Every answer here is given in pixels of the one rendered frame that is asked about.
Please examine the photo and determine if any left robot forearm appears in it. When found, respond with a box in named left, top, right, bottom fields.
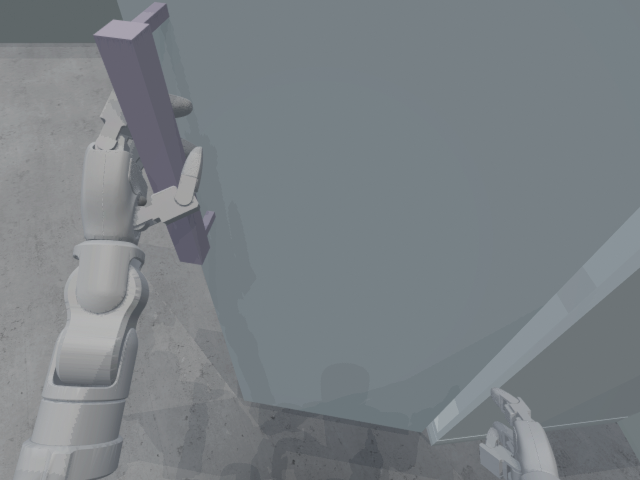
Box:
left=13, top=240, right=149, bottom=480

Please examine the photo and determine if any left robot hand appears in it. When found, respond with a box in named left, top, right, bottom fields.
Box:
left=81, top=89, right=203, bottom=245

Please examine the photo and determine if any handle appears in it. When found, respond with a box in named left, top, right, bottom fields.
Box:
left=93, top=2, right=216, bottom=265

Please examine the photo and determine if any right robot hand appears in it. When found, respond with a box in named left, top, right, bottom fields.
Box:
left=479, top=387, right=559, bottom=480

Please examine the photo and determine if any fridge door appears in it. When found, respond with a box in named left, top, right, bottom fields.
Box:
left=117, top=0, right=640, bottom=432

